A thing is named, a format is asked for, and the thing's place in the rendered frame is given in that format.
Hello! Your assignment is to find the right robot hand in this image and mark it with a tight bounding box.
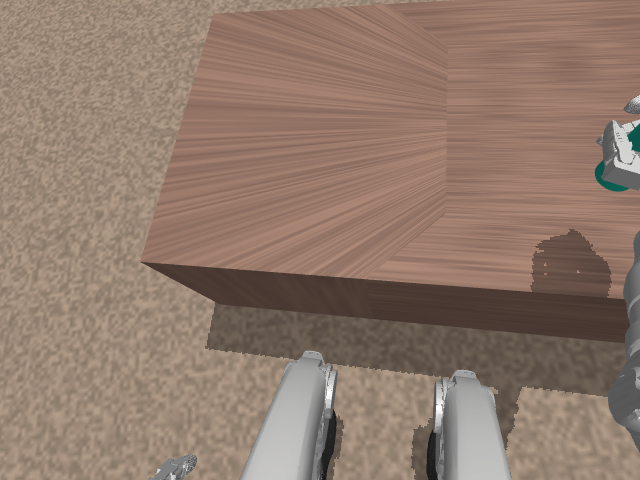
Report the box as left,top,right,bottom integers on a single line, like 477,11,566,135
596,95,640,191

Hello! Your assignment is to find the can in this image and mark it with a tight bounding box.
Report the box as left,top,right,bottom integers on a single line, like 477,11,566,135
595,124,640,192

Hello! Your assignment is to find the left robot hand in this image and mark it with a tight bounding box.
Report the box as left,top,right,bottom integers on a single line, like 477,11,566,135
147,455,197,480

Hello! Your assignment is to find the left robot foot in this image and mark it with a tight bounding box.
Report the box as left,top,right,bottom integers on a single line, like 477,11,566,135
319,409,336,480

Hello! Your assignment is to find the right robot arm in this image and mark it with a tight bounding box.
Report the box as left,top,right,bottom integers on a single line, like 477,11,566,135
608,231,640,452

